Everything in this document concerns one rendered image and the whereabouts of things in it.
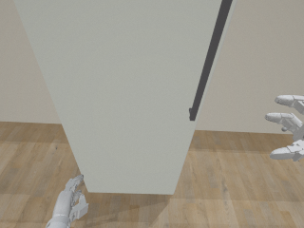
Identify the fridge door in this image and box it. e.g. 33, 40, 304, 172
13, 0, 237, 195

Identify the left robot hand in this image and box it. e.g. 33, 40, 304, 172
52, 174, 89, 222

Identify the right robot hand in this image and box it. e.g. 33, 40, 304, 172
264, 95, 304, 162

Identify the handle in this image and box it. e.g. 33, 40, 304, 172
189, 0, 233, 122

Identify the robot left forearm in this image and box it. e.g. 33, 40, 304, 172
46, 216, 71, 228

